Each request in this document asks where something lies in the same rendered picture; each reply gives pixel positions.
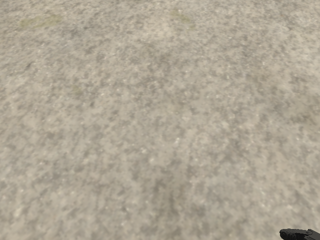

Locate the right robot hand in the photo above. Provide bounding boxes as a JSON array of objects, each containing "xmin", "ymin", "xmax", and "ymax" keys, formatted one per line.
[{"xmin": 279, "ymin": 228, "xmax": 320, "ymax": 240}]

